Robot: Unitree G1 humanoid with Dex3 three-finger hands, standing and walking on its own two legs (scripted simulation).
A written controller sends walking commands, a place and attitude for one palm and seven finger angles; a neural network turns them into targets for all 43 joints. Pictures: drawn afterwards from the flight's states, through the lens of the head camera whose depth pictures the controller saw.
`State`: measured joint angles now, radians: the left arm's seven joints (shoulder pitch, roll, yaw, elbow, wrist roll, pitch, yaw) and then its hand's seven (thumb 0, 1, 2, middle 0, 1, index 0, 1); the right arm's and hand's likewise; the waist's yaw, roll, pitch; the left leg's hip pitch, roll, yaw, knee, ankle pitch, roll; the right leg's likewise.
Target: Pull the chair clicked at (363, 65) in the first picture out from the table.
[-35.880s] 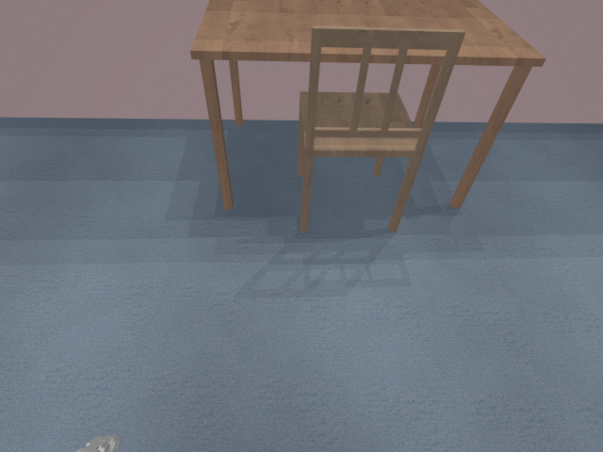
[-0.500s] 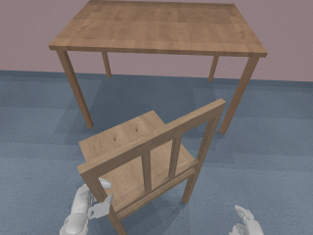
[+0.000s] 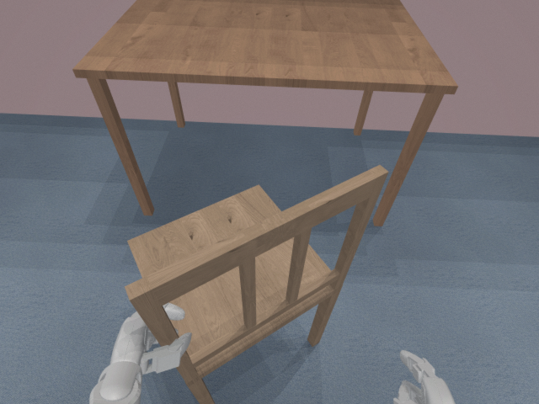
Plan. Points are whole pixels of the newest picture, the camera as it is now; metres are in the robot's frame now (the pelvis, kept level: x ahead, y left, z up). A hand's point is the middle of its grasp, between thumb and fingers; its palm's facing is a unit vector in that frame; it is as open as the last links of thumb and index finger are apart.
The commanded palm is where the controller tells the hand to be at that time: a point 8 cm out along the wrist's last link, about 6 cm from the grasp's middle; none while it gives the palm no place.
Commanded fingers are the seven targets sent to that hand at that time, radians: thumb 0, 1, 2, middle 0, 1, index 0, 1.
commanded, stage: open the thumb and straighten the fingers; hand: left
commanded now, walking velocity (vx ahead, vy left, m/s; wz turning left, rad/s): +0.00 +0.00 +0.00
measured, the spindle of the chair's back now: (248, 295) +0.32 +0.05 -0.09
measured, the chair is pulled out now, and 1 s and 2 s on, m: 0.57 0.57 0.57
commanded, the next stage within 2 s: draw the fingers out of the gap in 0.58 s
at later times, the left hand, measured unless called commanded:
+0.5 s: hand (165, 341) +0.23 +0.18 -0.06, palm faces +0.11 -0.97 -0.22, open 16.5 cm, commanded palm +0.20 +0.22 -0.03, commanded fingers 0.00 -0.55 0.20 0.00 0.00 0.00 0.00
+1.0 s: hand (169, 377) +0.18 +0.16 -0.06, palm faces +0.10 -0.97 -0.21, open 17.5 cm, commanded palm +0.15 +0.20 -0.03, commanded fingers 0.00 -0.55 0.20 0.00 0.00 0.00 0.00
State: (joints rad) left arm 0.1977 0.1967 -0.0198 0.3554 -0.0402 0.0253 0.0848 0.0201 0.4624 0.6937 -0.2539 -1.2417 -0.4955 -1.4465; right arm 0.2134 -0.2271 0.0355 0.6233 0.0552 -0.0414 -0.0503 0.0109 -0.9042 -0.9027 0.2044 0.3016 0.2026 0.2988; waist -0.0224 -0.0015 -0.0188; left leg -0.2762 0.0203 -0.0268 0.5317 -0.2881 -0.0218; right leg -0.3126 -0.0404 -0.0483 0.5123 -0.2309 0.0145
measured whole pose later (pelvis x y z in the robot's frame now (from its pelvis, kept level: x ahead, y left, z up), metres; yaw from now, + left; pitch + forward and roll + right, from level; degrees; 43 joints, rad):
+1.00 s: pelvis +0.02 +0.00 -0.03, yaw +2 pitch +8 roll -1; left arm 0.58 0.18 -0.05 -0.17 -0.04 0.25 0.08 -0.01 -0.54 0.20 -0.01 -0.01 0.00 0.00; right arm 0.27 -0.24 0.01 0.50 0.04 -0.14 -0.09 0.01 -0.90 -0.90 0.20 0.30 0.20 0.30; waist -0.01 0.05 -0.14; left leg -0.52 0.02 -0.06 0.84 -0.47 -0.03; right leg -0.54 -0.05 -0.08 0.82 -0.42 0.01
